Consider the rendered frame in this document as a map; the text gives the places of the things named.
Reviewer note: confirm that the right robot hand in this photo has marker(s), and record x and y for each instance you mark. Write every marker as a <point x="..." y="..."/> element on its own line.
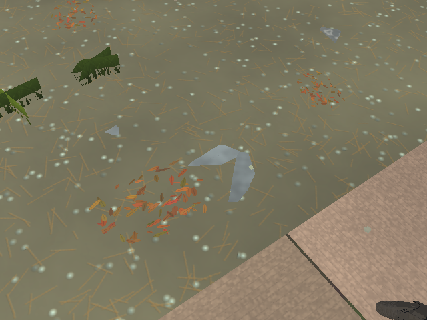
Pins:
<point x="400" y="310"/>

